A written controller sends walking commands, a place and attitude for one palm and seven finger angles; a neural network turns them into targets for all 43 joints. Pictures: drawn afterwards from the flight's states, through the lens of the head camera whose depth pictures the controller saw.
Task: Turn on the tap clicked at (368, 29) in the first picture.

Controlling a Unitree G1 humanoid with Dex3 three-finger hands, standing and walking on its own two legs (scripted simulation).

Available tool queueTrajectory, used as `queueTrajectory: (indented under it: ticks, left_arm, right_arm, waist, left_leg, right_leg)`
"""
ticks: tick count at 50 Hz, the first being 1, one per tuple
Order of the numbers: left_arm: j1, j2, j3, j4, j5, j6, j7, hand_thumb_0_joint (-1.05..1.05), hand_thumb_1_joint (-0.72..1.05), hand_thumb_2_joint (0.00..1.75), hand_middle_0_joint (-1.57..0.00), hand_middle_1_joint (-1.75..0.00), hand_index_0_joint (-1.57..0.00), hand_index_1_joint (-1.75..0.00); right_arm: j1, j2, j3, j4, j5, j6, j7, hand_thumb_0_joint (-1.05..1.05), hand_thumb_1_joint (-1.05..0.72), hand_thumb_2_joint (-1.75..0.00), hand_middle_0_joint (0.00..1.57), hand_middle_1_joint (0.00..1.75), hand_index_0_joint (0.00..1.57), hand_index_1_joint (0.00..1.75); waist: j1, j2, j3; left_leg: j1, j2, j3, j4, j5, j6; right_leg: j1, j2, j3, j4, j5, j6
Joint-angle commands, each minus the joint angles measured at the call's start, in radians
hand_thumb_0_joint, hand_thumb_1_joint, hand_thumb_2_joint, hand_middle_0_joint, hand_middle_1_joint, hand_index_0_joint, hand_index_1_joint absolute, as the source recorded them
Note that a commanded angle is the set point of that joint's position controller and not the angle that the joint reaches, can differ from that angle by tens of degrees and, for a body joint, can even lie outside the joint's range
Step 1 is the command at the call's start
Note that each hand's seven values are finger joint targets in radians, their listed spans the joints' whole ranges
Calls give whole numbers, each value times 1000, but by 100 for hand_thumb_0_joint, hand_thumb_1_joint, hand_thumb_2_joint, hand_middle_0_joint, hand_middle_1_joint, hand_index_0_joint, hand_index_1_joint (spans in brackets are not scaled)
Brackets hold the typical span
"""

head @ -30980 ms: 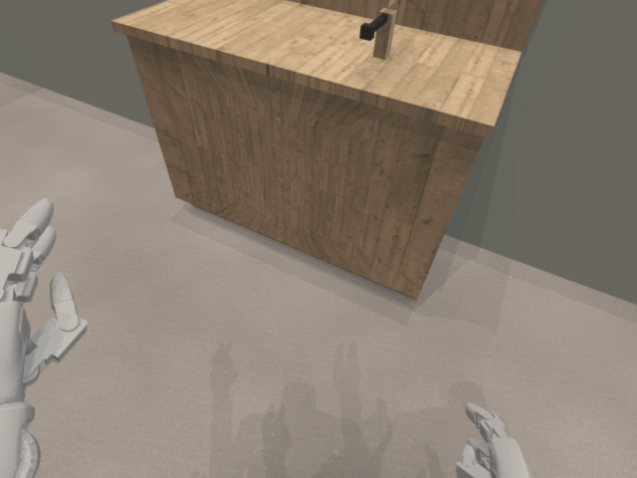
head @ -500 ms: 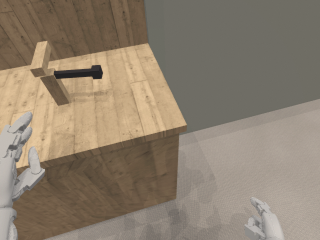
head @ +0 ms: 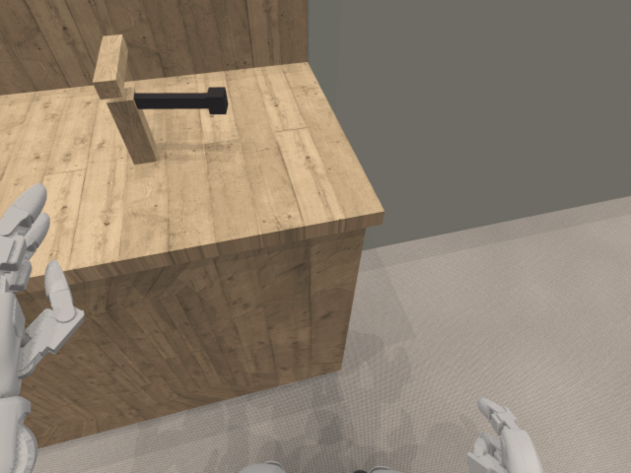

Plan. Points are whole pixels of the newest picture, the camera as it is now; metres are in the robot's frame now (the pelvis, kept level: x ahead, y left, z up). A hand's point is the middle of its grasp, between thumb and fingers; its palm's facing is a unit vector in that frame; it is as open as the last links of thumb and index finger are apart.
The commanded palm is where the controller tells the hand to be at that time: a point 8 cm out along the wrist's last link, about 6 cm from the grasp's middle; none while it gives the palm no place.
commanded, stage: step back with the hand held close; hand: left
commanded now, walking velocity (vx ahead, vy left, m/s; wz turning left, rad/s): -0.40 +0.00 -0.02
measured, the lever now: (217, 100) +0.58 +0.19 +0.16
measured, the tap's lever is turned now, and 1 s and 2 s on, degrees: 77 77 77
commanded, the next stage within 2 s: stop stepping back and stand still in 0.62 s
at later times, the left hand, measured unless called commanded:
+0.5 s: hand (109, 379) +0.16 +0.17 +0.18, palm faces +0.19 -0.85 -0.50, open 7.4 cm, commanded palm +0.11 +0.23 +0.19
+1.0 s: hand out of the picture +0.01 +0.17 +0.18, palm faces +0.41 -0.82 -0.39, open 7.4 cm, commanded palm -0.04 +0.21 +0.19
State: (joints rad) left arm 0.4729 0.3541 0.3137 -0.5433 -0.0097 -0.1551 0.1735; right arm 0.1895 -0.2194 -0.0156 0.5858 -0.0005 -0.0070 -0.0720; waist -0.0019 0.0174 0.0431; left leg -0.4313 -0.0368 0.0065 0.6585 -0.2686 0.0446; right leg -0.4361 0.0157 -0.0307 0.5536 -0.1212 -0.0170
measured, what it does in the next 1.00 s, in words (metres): walks backwards: right foot, then left foot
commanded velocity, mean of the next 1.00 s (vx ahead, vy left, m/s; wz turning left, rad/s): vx -0.19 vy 0.04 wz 0.02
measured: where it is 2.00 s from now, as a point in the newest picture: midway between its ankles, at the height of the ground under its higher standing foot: outside the picture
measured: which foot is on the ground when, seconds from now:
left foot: down 0.00-0.38, up 0.40-0.50, down 0.52-0.80, up 0.82-1.00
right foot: down 0.00-0.06, up 0.08-0.30, down 0.32-1.00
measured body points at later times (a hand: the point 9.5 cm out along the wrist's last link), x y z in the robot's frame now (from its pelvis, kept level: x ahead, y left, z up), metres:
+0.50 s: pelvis -0.07 -0.03 +0.02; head -0.02 -0.03 +0.46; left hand +0.15 +0.22 +0.21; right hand +0.12 -0.26 -0.07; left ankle -0.01 +0.06 -0.71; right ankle -0.17 -0.11 -0.72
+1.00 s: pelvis -0.20 -0.07 +0.02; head -0.21 -0.08 +0.47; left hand -0.02 +0.21 +0.20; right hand -0.07 -0.32 -0.08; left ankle -0.20 +0.06 -0.69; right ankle -0.19 -0.15 -0.72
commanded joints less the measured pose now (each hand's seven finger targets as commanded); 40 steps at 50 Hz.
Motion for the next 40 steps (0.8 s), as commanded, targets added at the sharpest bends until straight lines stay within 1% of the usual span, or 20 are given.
queueTrajectory:
  ticks: [1, 4, 7, 10, 13, 16, 18, 20, 21, 22, 24, 26, 28, 29, 32, 34, 36, 38, 39, 40]
  left_arm:
    - [-8, 208, 167, -222, -9, -79, 38, 0, 90, 90, -20, -30, -20, -30]
    - [-53, 179, 175, -227, 32, -99, 28, 0, 90, 90, -20, -30, -20, -30]
    - [-58, 146, 140, -171, 17, -82, 15, 0, 90, 90, -20, -30, -20, -30]
    - [-31, 98, 57, -153, -16, -58, 2, 0, 90, 90, -20, -30, -20, -30]
    - [-89, 125, 44, -193, -22, -52, -6, 0, 90, 90, -20, -30, -20, -30]
    - [-101, 212, 113, -256, -19, -59, -19, 0, 90, 90, -20, -30, -20, -30]
    - [-94, 236, 139, -285, -33, -60, -23, 0, 90, 90, -20, -30, -20, -30]
    - [-1, 287, 209, -259, -43, -64, -22, 0, 90, 90, -20, -30, -20, -30]
    - [72, 326, 260, -213, -43, -61, -20, 0, 90, 90, -20, -30, -20, -30]
    - [118, 281, 235, -187, -46, -52, -31, 0, 90, 90, -20, -30, -20, -30]
    - [87, 223, 170, -195, -51, -45, -47, 0, 90, 90, -20, -30, -20, -30]
    - [5, 209, 131, -199, -60, -45, -43, 0, 90, 90, -20, -30, -20, -30]
    - [29, 200, 105, -150, -56, -36, -37, 0, 90, 90, -20, -30, -20, -30]
    - [40, 194, 91, -140, -51, -22, -33, 0, 90, 90, -20, -30, -20, -30]
    - [-5, 184, 78, -179, -43, 10, -16, 0, 90, 90, -20, -30, -20, -30]
    - [-25, 193, 86, -206, -41, 24, -3, 0, 90, 90, -20, -30, -20, -30]
    - [-49, 247, 143, -239, -40, 20, 10, 0, 90, 90, -20, -30, -20, -30]
    - [14, 209, 128, -229, -42, 11, 11, 0, 90, 90, -20, -30, -20, -30]
    - [26, 229, 135, -247, -39, 3, 12, 0, 90, 90, -20, -30, -20, -30]
    - [28, 253, 152, -260, -36, -7, 15, 0, 90, 90, -20, -30, -20, -30]
  right_arm:
    - [-88, -131, -47, -155, -7, -52, -18, 0, -90, -90, 20, 30, 20, 30]
    - [-98, -142, -57, -160, -18, -73, -26, 0, -90, -90, 20, 30, 20, 30]
    - [-96, -110, -68, -132, -30, -95, -17, 0, -90, -90, 20, 30, 20, 30]
    - [-92, -91, -47, -85, -30, -109, 0, 0, -90, -90, 20, 30, 20, 30]
    - [-104, -98, -38, -54, -36, -112, 5, 0, -90, -90, 20, 30, 20, 30]
    - [-133, -105, -44, -67, -31, -91, 7, 0, -90, -90, 20, 30, 20, 30]
    - [-139, -77, -48, -106, -5, -63, 7, 0, -90, -90, 20, 30, 20, 30]
    - [-164, -72, -58, -157, 21, -41, 1, 0, -90, -90, 20, 30, 20, 30]
    - [-184, -69, -53, -179, 28, -36, 0, 0, -90, -90, 20, 30, 20, 30]
    - [-194, -53, -42, -184, 23, -29, -1, 0, -90, -90, 20, 30, 20, 30]
    - [-157, -54, -17, -166, 9, -16, -13, 0, -90, -90, 20, 30, 20, 30]
    - [-139, -90, -29, -146, 14, -7, -23, 0, -90, -90, 20, 30, 20, 30]
    - [-106, -132, -50, -146, 16, -5, -6, 0, -90, -90, 20, 30, 20, 30]
    - [-103, -116, -51, -146, -1, -8, 7, 0, -90, -90, 20, 30, 20, 30]
    - [-100, -105, -53, -129, -11, -49, 13, 0, -90, -90, 20, 30, 20, 30]
    - [-135, -116, -56, -132, -17, -70, 7, 0, -90, -90, 20, 30, 20, 30]
    - [-191, -128, -54, -144, -23, -75, -7, 0, -90, -90, 20, 30, 20, 30]
    - [-173, -120, -53, -147, -16, -76, -9, 0, -90, -90, 20, 30, 20, 30]
    - [-157, -106, -54, -149, -12, -74, -8, 0, -90, -90, 20, 30, 20, 30]
    - [-136, -101, -55, -140, -12, -70, -7, 0, -90, -90, 20, 30, 20, 30]
  waist:
    - [-2, 60, -144]
    - [15, 259, -158]
    - [20, 126, -142]
    - [21, 154, -168]
    - [32, 157, -261]
    - [46, 113, -366]
    - [38, -16, -409]
    - [49, -248, -361]
    - [67, -294, -335]
    - [57, -216, -285]
    - [18, -50, -282]
    - [6, -14, -278]
    - [25, 135, -322]
    - [24, 183, -331]
    - [36, 144, -285]
    - [41, 144, -219]
    - [51, 180, -150]
    - [44, 188, -173]
    - [27, 24, -168]
    - [20, -168, -136]
  left_leg:
    - [-74, 131, -185, -235, -246, 25]
    - [-428, 324, -392, -561, -491, 114]
    - [-158, 322, -345, -461, -119, 125]
    - [167, 276, -284, -439, 110, 79]
    - [414, 258, -217, -338, 584, 49]
    - [520, 203, -89, -215, 768, 0]
    - [497, 138, 25, -115, 707, -31]
    - [216, 25, 96, 9, 211, -55]
    - [63, 5, 52, 87, -26, -55]
    - [-19, 8, 25, 80, -76, -49]
    - [56, 20, 47, -47, 130, -58]
    - [264, 71, 29, -188, 566, -48]
    - [496, 237, -100, -257, 1015, 6]
    - [473, 298, -168, -293, 1035, 36]
    - [321, 315, -193, -379, 663, 76]
    - [83, 299, -206, -489, 238, 81]
    - [-167, 263, -185, -562, -169, 64]
    - [-159, 145, -83, -424, -285, -2]
    - [-57, 39, -12, -194, -280, -55]
    - [57, -43, -14, 175, -131, -87]
  right_leg:
    - [122, -92, 140, -96, -226, -10]
    - [478, 81, 60, 364, -124, 47]
    - [258, 67, 95, 381, -280, 36]
    - [115, 59, 83, 138, -350, 21]
    - [98, 48, 94, -95, -240, 23]
    - [148, 28, 99, -215, 42, 27]
    - [187, -46, 118, -225, 477, 60]
    - [348, -158, 124, -192, 1071, 143]
    - [365, -210, 150, -152, 1129, 148]
    - [394, -225, 172, -117, 1114, 101]
    - [396, -192, 155, -61, 1056, 41]
    - [289, -82, 88, -44, 804, 92]
    - [89, 19, 92, 53, -18, 81]
    - [65, 33, 110, 162, -311, 50]
    - [114, 18, 124, 256, -334, 34]
    - [234, 29, 91, 266, -305, 27]
    - [376, 46, 41, 190, -271, 10]
    - [405, 19, -3, -79, -263, -14]
    - [242, -97, 137, -303, -386, -55]
    - [-43, -344, 528, -507, -554, -155]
